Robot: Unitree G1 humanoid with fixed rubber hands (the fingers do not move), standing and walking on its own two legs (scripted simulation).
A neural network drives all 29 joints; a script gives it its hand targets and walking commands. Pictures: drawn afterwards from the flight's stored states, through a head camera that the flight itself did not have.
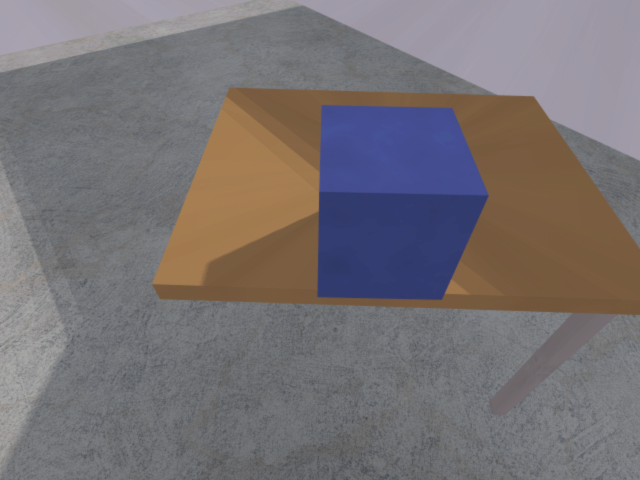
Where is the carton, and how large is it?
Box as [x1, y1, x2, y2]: [317, 105, 488, 299]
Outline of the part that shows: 322,105 319,181 317,296 441,299 488,195 452,108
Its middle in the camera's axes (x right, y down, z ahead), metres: +0.10 -0.06 +0.64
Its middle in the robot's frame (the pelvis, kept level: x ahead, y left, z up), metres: +0.52 -0.09 +0.04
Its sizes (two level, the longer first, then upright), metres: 0.213 0.212 0.236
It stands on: a table, 0.69 m high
